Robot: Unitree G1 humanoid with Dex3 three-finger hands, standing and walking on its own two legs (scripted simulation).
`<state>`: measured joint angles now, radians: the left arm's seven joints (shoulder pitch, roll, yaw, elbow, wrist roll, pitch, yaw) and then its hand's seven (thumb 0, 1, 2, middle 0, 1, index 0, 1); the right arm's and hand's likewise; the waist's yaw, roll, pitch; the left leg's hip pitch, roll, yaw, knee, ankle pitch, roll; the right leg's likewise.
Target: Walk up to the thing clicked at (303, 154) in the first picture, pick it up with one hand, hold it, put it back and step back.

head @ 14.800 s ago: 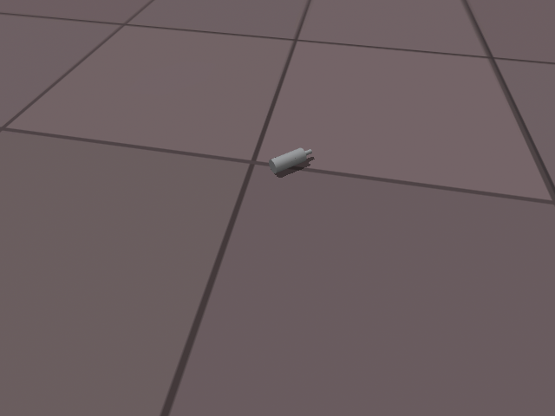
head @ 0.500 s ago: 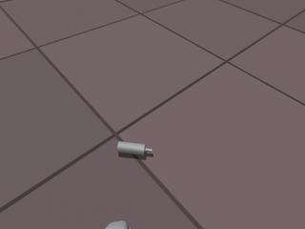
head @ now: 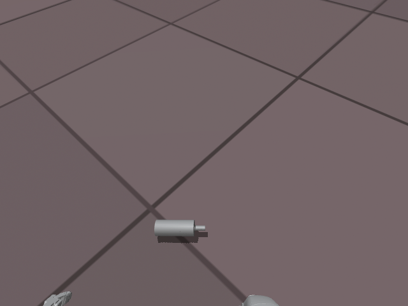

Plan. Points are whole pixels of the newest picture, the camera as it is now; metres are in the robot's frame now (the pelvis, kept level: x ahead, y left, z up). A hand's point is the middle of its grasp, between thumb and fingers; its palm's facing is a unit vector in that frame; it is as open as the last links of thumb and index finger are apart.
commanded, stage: walk up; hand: left
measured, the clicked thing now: (180, 227) +0.54 +0.15 -0.72
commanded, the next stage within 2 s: none
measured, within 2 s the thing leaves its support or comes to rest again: neither
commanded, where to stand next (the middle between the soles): +0.14 -0.01 m, yaw -1 degrees
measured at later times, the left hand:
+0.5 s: hand out of the picture +0.13 +0.28 -0.16, palm faces -0.02 -0.94 -0.35, open 7.4 cm
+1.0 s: hand out of the picture +0.13 +0.26 -0.13, palm faces +0.01 -0.95 -0.32, open 7.4 cm
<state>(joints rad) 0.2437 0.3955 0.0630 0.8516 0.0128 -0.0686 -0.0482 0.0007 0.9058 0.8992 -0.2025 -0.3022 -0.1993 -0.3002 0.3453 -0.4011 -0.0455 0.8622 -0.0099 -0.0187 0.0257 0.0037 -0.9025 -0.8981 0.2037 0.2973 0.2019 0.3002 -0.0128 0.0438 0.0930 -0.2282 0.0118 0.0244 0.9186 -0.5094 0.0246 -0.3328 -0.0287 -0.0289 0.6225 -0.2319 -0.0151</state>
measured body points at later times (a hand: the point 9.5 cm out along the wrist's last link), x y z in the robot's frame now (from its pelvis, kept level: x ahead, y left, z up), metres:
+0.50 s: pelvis +0.05 +0.02 +0.00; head +0.09 +0.03 +0.45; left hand +0.13 +0.33 -0.13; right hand +0.17 -0.29 -0.11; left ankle +0.10 +0.14 -0.72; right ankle +0.04 -0.12 -0.72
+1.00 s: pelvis +0.05 +0.01 +0.02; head +0.05 +0.02 +0.47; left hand +0.13 +0.31 -0.11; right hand +0.13 -0.29 -0.11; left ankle +0.10 +0.14 -0.72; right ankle +0.04 -0.12 -0.72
